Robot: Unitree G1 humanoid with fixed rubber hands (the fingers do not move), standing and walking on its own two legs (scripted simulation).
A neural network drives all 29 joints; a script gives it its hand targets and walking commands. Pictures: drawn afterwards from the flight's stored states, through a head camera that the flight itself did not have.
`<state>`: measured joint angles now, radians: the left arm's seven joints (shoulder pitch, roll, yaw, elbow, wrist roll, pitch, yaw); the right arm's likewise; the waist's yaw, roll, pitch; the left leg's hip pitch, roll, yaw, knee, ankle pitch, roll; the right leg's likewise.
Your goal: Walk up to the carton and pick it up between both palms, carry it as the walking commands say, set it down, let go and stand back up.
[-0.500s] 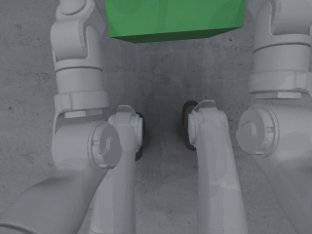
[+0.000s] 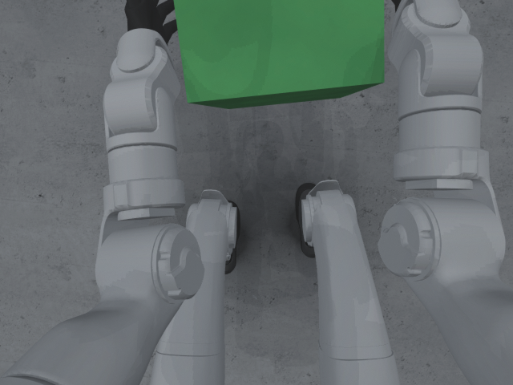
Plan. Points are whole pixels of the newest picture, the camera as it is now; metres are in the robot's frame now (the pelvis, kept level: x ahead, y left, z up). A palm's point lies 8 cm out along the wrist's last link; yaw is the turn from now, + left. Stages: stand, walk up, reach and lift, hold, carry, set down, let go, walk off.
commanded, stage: reach and lift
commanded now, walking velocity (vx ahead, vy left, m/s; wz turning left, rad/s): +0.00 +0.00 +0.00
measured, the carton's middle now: (277, 18) +0.56 -0.02 -0.15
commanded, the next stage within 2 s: none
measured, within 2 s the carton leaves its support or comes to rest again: neither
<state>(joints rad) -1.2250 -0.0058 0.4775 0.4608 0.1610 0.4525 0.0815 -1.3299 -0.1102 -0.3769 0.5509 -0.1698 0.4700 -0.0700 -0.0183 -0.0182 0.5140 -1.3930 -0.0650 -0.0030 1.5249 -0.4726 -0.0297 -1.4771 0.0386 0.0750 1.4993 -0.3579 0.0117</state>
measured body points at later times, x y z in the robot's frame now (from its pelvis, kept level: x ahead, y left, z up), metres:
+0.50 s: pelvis +0.01 +0.01 +0.05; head +0.28 -0.01 +0.40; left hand +0.51 +0.13 +0.00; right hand +0.53 -0.16 +0.01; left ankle +0.13 +0.13 -0.54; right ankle +0.17 -0.11 -0.54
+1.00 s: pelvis +0.09 +0.00 +0.14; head +0.25 -0.01 +0.56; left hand +0.49 +0.13 +0.10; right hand +0.50 -0.16 +0.10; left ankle +0.12 +0.13 -0.54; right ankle +0.16 -0.11 -0.54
